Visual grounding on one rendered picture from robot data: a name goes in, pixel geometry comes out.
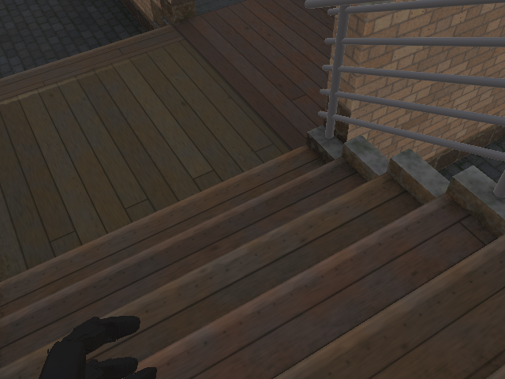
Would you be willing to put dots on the left robot hand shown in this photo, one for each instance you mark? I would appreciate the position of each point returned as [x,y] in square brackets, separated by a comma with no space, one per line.
[67,359]

